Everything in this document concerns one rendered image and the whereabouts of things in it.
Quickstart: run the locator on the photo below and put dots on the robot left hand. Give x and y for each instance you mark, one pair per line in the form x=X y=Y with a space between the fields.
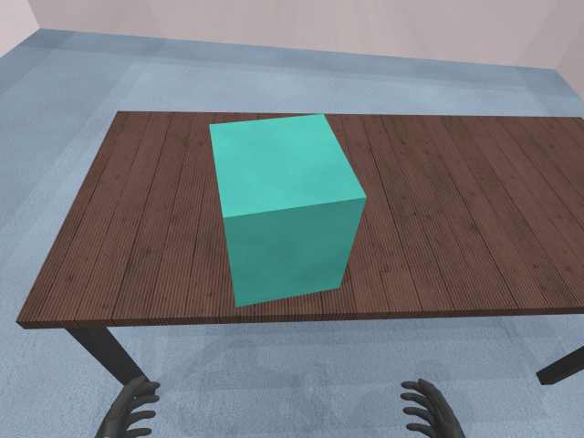
x=119 y=417

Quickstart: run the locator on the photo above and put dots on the robot right hand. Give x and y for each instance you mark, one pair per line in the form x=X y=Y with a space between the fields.
x=440 y=415

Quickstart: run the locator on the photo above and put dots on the table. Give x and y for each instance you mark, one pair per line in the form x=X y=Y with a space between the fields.
x=465 y=216

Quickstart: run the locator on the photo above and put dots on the carton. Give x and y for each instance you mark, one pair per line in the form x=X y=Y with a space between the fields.
x=291 y=206

